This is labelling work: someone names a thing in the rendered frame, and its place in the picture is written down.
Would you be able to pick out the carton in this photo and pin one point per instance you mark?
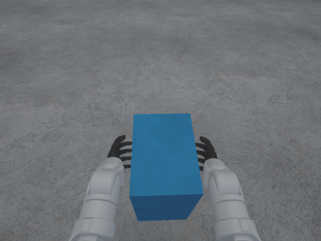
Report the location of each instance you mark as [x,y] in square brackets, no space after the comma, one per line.
[165,179]

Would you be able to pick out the robot left hand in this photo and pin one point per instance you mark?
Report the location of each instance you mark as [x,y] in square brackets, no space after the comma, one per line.
[116,152]

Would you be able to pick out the robot right forearm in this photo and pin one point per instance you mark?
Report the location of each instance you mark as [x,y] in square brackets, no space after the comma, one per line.
[232,221]

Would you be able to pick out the robot left forearm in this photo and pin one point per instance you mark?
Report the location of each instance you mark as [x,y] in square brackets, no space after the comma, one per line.
[96,221]

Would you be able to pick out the robot right hand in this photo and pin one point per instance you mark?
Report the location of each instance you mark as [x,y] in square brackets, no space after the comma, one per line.
[209,151]

